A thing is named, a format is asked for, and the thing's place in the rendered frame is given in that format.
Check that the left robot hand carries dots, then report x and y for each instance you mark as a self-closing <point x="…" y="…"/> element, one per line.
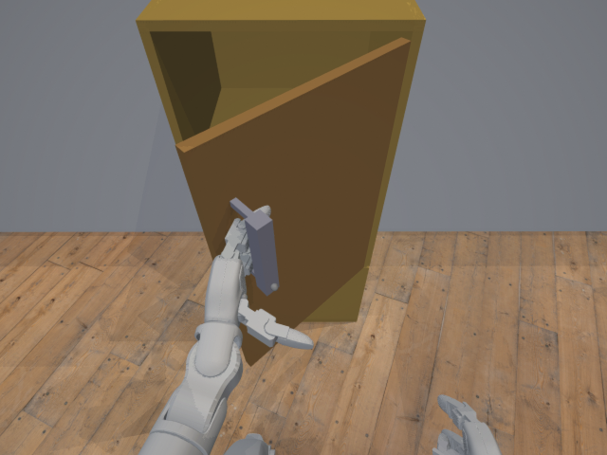
<point x="227" y="284"/>

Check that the left robot forearm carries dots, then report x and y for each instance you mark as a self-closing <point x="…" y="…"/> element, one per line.
<point x="194" y="414"/>

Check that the cupboard door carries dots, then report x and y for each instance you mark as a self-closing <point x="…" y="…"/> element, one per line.
<point x="316" y="155"/>

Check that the right robot hand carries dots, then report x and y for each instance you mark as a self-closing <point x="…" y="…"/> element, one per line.
<point x="477" y="437"/>

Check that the handle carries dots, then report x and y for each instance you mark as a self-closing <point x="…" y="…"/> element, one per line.
<point x="261" y="244"/>

